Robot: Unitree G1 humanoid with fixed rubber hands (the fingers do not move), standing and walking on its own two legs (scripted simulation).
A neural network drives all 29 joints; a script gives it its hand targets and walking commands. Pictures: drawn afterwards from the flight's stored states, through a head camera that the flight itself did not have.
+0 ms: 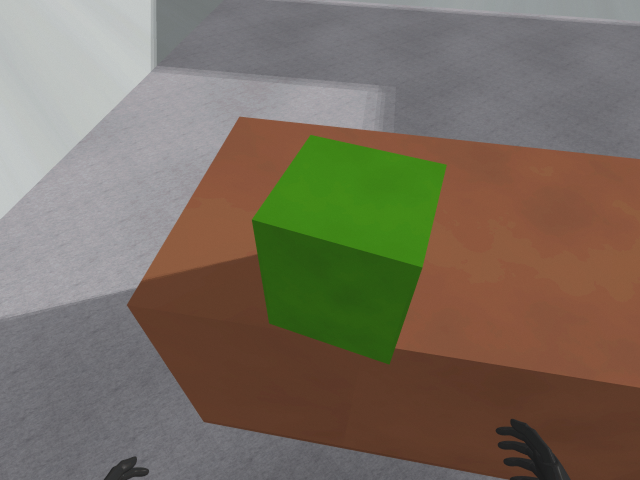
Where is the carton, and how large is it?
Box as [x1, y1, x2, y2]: [252, 135, 446, 364]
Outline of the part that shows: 310,135 252,219 269,323 389,364 422,267 446,165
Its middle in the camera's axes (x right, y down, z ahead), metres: +0.04 +0.02 +0.60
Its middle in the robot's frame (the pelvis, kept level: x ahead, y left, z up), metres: +0.44 -0.04 +0.02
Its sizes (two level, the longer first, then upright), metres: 0.210 0.200 0.250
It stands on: a pedestal, 0.64 m high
